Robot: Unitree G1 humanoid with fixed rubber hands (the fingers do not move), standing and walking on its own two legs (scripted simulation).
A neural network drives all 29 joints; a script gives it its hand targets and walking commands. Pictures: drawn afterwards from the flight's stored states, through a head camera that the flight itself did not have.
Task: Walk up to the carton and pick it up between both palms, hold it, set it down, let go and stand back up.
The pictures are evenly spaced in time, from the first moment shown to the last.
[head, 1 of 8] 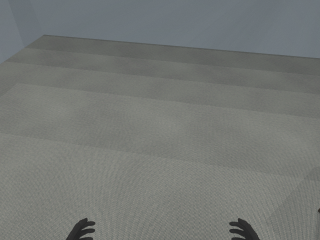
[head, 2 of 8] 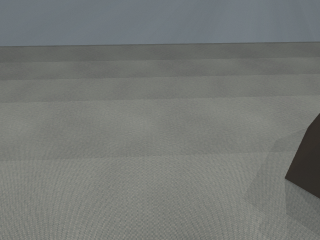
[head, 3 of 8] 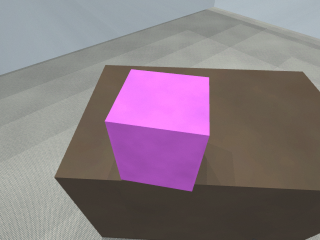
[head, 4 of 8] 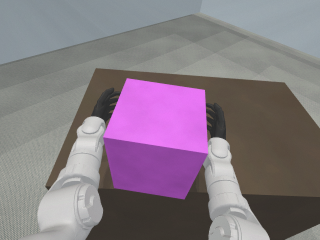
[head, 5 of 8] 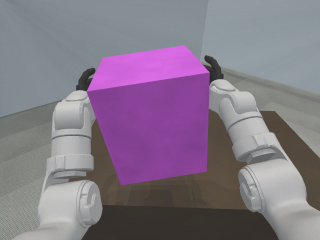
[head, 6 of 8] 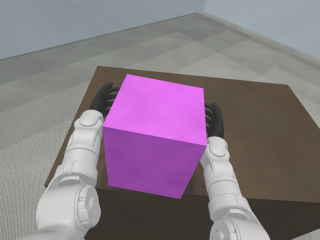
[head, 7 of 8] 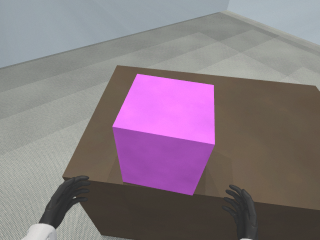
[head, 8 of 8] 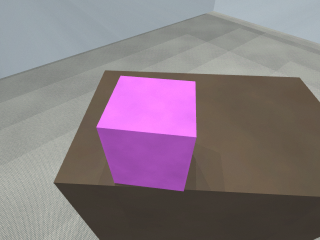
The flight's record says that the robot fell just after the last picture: no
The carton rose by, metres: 0.21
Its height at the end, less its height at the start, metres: +0.00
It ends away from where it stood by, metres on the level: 0.02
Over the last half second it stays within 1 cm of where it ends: yes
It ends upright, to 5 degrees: yes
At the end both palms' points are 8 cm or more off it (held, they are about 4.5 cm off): yes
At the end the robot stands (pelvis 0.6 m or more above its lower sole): yes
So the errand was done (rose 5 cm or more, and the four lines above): yes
